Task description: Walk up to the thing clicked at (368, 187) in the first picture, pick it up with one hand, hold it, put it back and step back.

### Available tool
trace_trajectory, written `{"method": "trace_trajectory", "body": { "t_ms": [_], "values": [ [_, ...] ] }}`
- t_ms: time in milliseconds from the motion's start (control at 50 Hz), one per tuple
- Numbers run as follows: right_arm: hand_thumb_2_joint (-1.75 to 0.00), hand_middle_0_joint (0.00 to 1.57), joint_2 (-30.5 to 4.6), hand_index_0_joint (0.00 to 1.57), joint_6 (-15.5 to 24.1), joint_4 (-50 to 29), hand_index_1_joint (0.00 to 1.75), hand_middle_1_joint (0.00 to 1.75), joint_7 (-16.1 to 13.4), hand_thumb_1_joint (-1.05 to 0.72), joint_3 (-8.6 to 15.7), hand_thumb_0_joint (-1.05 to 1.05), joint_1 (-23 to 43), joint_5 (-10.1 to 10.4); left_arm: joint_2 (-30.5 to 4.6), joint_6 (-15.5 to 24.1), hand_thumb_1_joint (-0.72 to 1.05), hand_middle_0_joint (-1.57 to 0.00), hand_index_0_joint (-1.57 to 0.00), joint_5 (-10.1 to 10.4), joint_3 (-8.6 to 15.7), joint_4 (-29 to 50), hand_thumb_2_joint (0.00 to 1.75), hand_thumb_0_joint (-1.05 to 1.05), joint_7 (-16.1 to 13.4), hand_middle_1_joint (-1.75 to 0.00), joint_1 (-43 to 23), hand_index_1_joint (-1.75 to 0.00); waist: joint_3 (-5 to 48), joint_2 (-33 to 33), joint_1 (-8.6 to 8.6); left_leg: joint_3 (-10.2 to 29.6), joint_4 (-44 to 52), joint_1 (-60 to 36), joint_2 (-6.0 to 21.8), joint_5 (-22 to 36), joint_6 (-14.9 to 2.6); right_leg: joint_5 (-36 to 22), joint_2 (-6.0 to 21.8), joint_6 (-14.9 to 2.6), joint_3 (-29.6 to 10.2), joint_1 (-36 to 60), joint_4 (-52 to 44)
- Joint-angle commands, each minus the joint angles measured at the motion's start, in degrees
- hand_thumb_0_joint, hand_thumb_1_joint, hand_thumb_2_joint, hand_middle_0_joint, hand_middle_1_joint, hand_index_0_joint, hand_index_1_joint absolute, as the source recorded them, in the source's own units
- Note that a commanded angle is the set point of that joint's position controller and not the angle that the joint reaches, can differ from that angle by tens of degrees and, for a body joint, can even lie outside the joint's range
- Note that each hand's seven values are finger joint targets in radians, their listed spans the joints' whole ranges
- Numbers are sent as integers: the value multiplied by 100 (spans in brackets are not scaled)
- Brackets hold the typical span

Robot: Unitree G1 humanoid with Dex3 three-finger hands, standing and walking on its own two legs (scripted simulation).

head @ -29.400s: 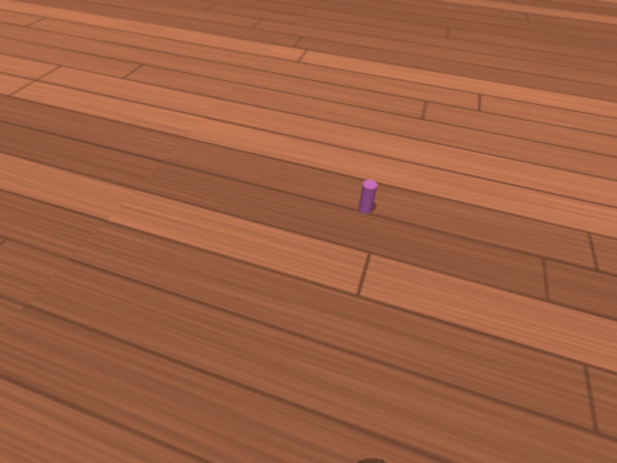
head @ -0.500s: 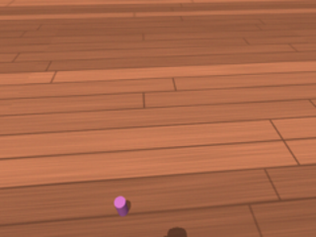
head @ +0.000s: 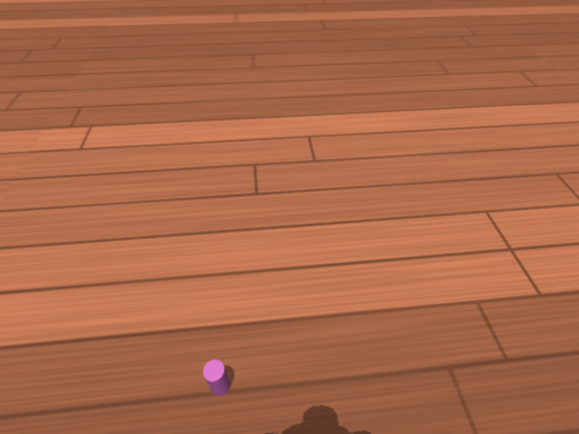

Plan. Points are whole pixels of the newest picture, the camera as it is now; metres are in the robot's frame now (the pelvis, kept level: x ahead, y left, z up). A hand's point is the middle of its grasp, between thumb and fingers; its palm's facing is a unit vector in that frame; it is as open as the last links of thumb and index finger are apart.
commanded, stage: stand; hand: left
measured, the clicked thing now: (217, 378) +0.40 +0.21 -0.70
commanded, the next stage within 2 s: step back in 0.74 s
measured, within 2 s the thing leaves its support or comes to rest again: neither
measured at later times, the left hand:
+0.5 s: hand out of the picture +0.09 +0.25 -0.16, palm faces -0.02 -0.94 -0.33, open 7.3 cm
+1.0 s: hand out of the picture +0.08 +0.27 -0.17, palm faces -0.04 -0.92 -0.40, open 7.3 cm
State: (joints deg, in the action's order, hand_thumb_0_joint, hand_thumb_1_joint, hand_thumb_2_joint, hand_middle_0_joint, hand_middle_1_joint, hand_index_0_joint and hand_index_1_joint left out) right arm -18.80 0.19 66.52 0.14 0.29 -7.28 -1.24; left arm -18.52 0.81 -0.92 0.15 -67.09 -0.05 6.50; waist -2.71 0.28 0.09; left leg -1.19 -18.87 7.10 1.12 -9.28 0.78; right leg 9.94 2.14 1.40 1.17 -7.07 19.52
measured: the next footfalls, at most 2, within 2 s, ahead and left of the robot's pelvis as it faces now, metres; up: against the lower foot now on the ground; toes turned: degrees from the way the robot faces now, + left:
left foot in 1.40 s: -0.10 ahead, +0.11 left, +0.00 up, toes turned +0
right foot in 1.78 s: -0.19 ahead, -0.12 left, +0.00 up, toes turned +1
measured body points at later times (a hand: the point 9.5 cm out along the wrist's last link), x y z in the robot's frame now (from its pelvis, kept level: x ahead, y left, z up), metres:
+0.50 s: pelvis +0.01 +0.00 +0.00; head +0.02 +0.00 +0.45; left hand +0.09 +0.30 -0.13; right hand +0.08 -0.29 -0.14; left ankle +0.01 +0.13 -0.75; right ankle +0.01 -0.13 -0.75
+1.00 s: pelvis -0.03 -0.01 -0.02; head +0.03 -0.01 +0.42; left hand +0.08 +0.31 -0.14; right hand +0.07 -0.32 -0.15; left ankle +0.01 +0.13 -0.75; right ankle +0.01 -0.13 -0.75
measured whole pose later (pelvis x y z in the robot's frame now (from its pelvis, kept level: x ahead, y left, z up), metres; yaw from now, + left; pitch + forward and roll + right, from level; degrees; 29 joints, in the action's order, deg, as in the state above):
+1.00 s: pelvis -0.03 -0.01 -0.02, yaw -1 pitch -1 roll +1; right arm -21.5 -3.0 57.0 1.1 3.1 -2.7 -0.2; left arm -23.2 -1.8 -0.1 2.8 -56.4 0.0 4.6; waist -9.3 -1.2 0.6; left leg -2.1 -32.9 17.6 1.3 -13.9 0.2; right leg 15.6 2.0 -1.2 -0.4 -19.4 36.9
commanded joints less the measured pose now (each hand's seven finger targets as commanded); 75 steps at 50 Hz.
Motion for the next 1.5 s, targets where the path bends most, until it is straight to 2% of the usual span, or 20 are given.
{"method": "trace_trajectory", "body": {
  "t_ms": [0,480,700,720,760,900,980,1020,1040,1060,1080,1140,1260,1300,1340,1360,1380,1400,1420,1480],
  "values": [
    [-90,20,-1170,20,140,-294,30,30,-101,-90,187,0,205,21,-1213,91,90,-20,-20,14,202,295,90,0,-94,-30,-211,-30,292,-13,-32,494,422,31,591,239,-126,-412,551,-190,-481,87,-350],
    [-90,20,-1226,20,158,-331,30,30,-109,-90,201,0,363,41,-1257,95,90,-20,-20,17,228,394,90,0,-100,-30,-324,-30,526,-9,-4,409,327,-280,686,1089,-138,-1193,616,-198,-449,287,-301],
    [-90,20,-1261,20,152,-336,30,30,-84,-90,230,0,362,32,-1232,88,90,-20,-20,19,231,408,90,0,-75,-30,-284,-30,270,18,6,441,476,-152,641,322,-129,-457,571,-197,-479,10,-480],
    [-90,20,-1560,20,46,-512,30,30,-51,-90,351,0,509,73,-1703,38,90,-20,-20,138,452,652,90,0,-83,-30,-255,-30,-249,-127,4,576,-153,175,573,1399,-273,-1702,495,-265,-597,-414,81],
    [-90,20,-1478,20,-7,-688,30,30,-43,-90,372,0,342,154,-1618,13,90,-20,-20,164,476,825,90,0,-114,-30,-107,-30,363,-66,46,451,-514,32,598,2021,-359,-2197,500,-373,-506,-159,458],
    [-90,20,-1666,20,-185,-1235,30,30,-16,-90,574,0,390,123,-1448,-177,90,-20,-20,83,455,1401,90,0,-97,-30,-164,-30,748,430,107,783,-712,563,899,1531,-907,-826,101,-492,-322,-528,1735],
    [-90,20,-1812,20,-243,-1673,30,30,-22,-90,670,0,827,89,-1436,-264,90,-20,-20,15,545,1348,90,0,-47,-30,585,-30,832,1012,-206,1170,-856,1437,1444,938,-1356,965,-223,-525,-142,-264,2812],
    [-90,20,-1678,20,-306,-1859,30,30,-5,-90,643,0,989,93,-1537,-237,90,-20,-20,0,622,1332,90,0,-25,-30,899,-30,681,461,-368,822,-1879,1782,903,248,-1018,406,157,-729,-710,-273,1983],
    [-90,20,-1323,20,-351,-1905,30,30,-16,-90,577,0,904,152,-1855,-167,90,-20,-20,-51,702,1437,90,0,-37,-30,753,-30,286,-852,-362,331,-3285,2155,-239,-1046,-394,-567,1221,-1023,-2212,-653,239],
    [-90,20,-1167,20,-396,-1913,30,30,-77,-90,524,0,773,124,-2367,-106,90,-20,-20,-121,802,1689,90,0,-70,-30,337,-30,143,-1526,-281,741,-4463,2256,-893,-2646,-256,-1109,2017,-1636,-3282,-1161,-294],
    [-90,20,-1297,20,-434,-1797,30,30,-114,-90,587,0,469,62,-2450,-83,90,-20,-20,-154,810,1862,90,0,-104,-30,-19,-30,98,-1314,-164,1302,-5289,1975,-820,-2788,-234,-695,2125,-1884,-3430,-1777,-324],
    [-90,20,-1552,20,-390,-1458,30,30,-90,-90,675,0,-410,217,-1865,-83,90,-20,-20,-157,722,2144,90,0,-175,-30,-821,-30,249,-835,265,1078,-5623,1817,-739,-1731,-112,-159,1219,-1404,-1820,-1408,65],
    [-90,20,-1437,20,-286,-1786,30,30,-98,-90,500,0,9,42,-1758,-147,90,-20,-20,-147,756,2119,90,0,-243,-30,271,-30,687,-1019,-389,656,-3117,2019,-376,-2181,-14,-1496,1402,-1467,-1717,469,743],
    [-90,20,-1397,20,-258,-1662,30,30,-90,-90,503,0,-341,1,-1775,-194,90,-20,-20,-82,755,2211,90,0,-215,-30,125,-30,787,-1177,-207,347,-2250,1464,-322,-2005,-107,-1772,1311,-1295,-1534,327,899],
    [-90,20,-1388,20,-211,-1448,30,30,-61,-90,572,0,-961,-59,-1848,-261,90,-20,-20,-12,720,2357,90,0,-177,-30,-207,-30,803,-1120,191,68,-829,467,-287,-664,-286,-1387,1153,-961,-1223,-453,1224],
    [-90,20,-1575,20,-189,-1509,30,30,-50,-90,645,0,-797,-146,-1595,-310,90,-20,-20,0,646,2379,90,0,-167,-30,-12,-30,600,-389,113,896,-322,207,167,-413,-392,-456,735,-641,-967,-1177,1672],
    [-90,20,-2132,20,-170,-1665,30,30,-23,-90,761,0,-518,-227,-1261,-297,90,-20,-20,37,570,2452,90,0,-158,-30,95,-30,502,1249,31,2814,68,-99,1544,340,-897,1539,-341,-278,-318,-2285,2779],
    [-90,20,-2574,20,-159,-1765,30,30,7,-90,838,0,-353,-133,-1507,-289,90,-20,-20,-23,683,2483,90,0,-264,-30,-431,-30,324,1552,375,3245,183,793,2102,998,-1668,2894,-790,-136,-815,-2150,3890],
    [-90,20,-2314,20,-123,-1789,30,30,-29,-90,799,0,-162,-139,-1521,-305,90,-20,-20,-79,696,2387,90,0,-300,-30,-533,-30,164,966,313,2837,13,1073,1966,1528,-1652,2759,-871,-179,-1287,-2009,4665],
    [-90,20,-1679,20,-84,-1957,30,30,-148,-90,572,0,375,-98,-1390,-278,90,-20,-20,105,710,2154,90,0,-257,-30,240,-30,176,769,-250,1429,-615,325,1120,2453,-1135,1820,-896,-251,-1295,-2434,5286]
  ]
}}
